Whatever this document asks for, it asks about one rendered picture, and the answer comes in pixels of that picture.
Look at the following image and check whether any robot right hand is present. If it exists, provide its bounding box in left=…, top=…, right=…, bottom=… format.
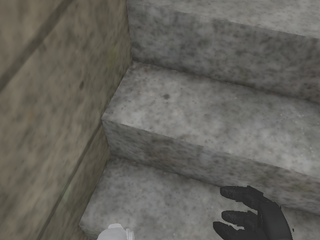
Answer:
left=213, top=185, right=294, bottom=240

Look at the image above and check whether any robot left thigh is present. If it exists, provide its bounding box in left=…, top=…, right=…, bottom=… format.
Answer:
left=97, top=227, right=135, bottom=240

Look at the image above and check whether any robot left shin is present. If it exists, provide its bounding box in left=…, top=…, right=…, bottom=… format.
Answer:
left=99, top=223, right=123, bottom=235

